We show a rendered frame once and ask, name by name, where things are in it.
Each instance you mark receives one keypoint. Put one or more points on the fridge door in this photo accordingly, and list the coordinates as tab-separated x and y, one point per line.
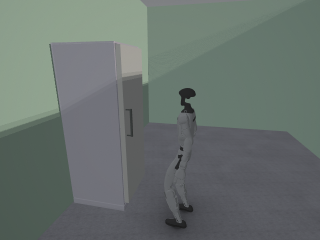
130	96

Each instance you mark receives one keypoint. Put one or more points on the robot right upper arm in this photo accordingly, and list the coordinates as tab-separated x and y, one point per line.
195	127

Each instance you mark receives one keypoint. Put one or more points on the left robot shin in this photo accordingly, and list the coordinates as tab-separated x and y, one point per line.
172	201

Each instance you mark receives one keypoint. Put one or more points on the robot left hand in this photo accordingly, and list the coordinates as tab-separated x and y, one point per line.
179	174

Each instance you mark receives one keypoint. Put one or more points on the handle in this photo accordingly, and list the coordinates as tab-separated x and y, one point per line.
131	122

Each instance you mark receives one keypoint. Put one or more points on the left robot forearm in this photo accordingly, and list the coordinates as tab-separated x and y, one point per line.
186	154

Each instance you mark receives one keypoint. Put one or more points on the robot left upper arm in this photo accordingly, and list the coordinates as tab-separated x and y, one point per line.
184	121

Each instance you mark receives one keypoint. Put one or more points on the humanoid robot head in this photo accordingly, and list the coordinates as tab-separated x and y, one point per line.
187	93

